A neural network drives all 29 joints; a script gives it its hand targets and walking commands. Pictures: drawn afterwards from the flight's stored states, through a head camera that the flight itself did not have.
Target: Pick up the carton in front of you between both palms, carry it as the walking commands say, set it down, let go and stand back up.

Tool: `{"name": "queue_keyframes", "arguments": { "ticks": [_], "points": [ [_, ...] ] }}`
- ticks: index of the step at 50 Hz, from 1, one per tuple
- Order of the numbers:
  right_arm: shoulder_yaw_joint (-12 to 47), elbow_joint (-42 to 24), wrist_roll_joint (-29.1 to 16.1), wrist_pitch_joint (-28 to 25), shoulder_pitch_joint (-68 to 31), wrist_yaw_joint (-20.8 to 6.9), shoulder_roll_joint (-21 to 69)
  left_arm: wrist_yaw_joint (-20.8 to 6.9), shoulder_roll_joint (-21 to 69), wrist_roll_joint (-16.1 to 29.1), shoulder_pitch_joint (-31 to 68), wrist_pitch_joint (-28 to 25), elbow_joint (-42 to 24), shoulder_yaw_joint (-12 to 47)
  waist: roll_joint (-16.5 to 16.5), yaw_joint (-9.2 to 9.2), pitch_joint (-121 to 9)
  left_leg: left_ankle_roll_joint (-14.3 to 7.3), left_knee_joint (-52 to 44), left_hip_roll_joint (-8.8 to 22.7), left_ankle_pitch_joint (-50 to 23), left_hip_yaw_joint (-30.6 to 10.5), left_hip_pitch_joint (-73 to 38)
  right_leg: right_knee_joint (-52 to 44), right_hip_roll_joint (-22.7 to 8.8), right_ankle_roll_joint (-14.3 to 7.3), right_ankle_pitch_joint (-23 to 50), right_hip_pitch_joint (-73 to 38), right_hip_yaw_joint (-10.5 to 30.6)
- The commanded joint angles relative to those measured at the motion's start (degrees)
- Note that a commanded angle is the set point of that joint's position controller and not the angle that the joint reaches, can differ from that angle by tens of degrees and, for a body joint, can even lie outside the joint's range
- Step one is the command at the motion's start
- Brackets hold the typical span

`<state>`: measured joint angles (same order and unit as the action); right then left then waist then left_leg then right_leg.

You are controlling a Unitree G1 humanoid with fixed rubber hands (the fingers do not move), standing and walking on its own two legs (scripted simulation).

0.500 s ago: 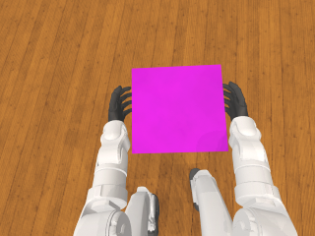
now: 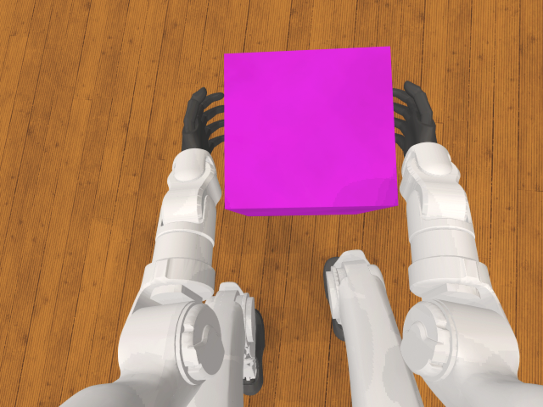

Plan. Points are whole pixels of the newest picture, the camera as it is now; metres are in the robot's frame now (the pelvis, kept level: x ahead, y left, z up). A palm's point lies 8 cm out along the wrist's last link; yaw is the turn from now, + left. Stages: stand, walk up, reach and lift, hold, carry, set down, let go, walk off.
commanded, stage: set down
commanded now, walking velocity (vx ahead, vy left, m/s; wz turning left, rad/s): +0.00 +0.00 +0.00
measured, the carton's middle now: (303, 150) +0.47 -0.09 -0.17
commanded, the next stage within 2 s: none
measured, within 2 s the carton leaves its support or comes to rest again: rests again in 1.76 s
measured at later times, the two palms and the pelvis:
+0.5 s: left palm (231, 154) +0.51 +0.03 -0.24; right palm (395, 157) +0.44 -0.26 -0.25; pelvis -0.03 +0.01 -0.11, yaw +2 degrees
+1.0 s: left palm (239, 161) +0.51 +0.03 -0.31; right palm (392, 154) +0.46 -0.27 -0.30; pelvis -0.03 +0.01 -0.15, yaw +1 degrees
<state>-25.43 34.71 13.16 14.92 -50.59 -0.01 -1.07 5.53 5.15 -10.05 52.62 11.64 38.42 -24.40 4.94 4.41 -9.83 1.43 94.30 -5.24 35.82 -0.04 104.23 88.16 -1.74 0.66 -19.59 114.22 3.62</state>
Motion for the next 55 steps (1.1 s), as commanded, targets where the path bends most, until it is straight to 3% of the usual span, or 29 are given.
{"name": "queue_keyframes", "arguments": {
  "ticks": [1,16,28,36,46,55],
  "points": [
    [29.2,1.1,-6.4,-0.6,-31.6,-10.7,47.7,-11.2,48.2,5.2,34.2,-1.1,1.6,29.5,-5.6,3.83,-55.4,0.6,-8.8,-8.6,-9.0,3.0,0.9,-1.0,8.5,1.8,14.8,-56.7,-3.6],
    [24.4,4.4,-7.4,-0.3,-43.4,-12.4,40.3,-10.3,43.8,6.8,45.9,-0.3,6.7,27.3,-3.9,6.43,-53.8,0.0,2.0,-8.9,-7.2,3.9,7.8,10.0,7.1,2.0,12.2,-42.5,-6.4],
    [22.7,7.7,-11.0,-1.7,-53.2,-13.7,33.2,-9.2,39.5,10.6,56.0,-0.8,8.4,30.4,-0.8,9.6,-50.8,0.1,9.9,-8.1,-7.2,3.8,6.7,18.9,4.8,1.5,13.3,-34.7,-8.2],
    [23.8,9.6,-16.3,-2.1,-54.0,-15.5,38.4,-8.5,39.1,10.6,57.8,-1.7,5.3,31.3,1.6,6.45,-51.3,-0.3,13.9,-7.0,-12.5,4.2,3.4,23.3,4.9,1.6,18.3,-30.5,-7.7],
    [18.1,16.3,-13.2,-3.0,-49.0,-15.5,35.2,-9.9,38.3,9.9,56.8,-2.4,7.9,30.2,4.1,8.49,-40.4,-0.4,14.6,-6.6,-9.4,3.7,11.6,24.0,4.6,0.5,16.3,-25.2,-6.7],
    [15.4,18.7,-13.0,-4.5,-51.0,-15.6,31.2,-9.4,33.4,8.5,57.3,-3.4,10.5,28.0,5.1,7.71,-35.3,-0.6,14.8,-6.0,-8.8,2.7,11.0,24.8,3.9,0.0,13.0,-19.8,-6.2]
  ]
}}
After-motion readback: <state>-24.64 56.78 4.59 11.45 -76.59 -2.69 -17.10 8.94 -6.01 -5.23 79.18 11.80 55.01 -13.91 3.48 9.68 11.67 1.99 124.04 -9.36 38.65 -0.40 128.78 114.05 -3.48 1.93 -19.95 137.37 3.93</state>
